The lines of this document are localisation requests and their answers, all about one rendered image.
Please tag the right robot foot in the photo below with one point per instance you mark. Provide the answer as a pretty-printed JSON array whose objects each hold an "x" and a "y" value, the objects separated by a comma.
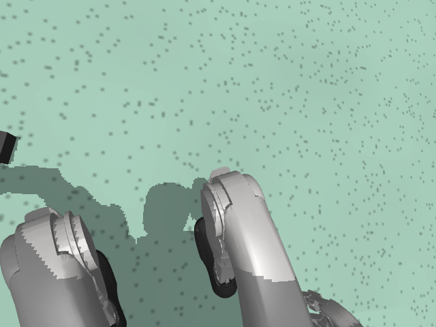
[{"x": 223, "y": 290}]

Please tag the right robot hand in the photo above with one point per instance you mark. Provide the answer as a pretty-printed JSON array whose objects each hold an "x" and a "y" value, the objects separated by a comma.
[{"x": 331, "y": 313}]

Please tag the left robot foot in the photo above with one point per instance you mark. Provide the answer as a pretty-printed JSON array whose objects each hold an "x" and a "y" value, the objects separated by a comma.
[{"x": 111, "y": 287}]

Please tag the small box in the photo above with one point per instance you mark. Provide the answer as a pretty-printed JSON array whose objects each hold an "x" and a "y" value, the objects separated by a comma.
[{"x": 7, "y": 142}]

